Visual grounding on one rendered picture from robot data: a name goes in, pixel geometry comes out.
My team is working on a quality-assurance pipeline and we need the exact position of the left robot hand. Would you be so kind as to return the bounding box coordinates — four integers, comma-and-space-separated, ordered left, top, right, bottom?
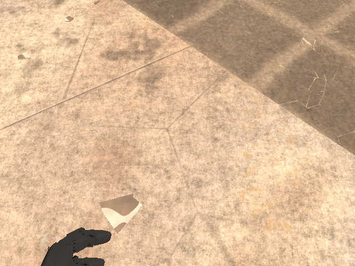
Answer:
41, 227, 111, 266

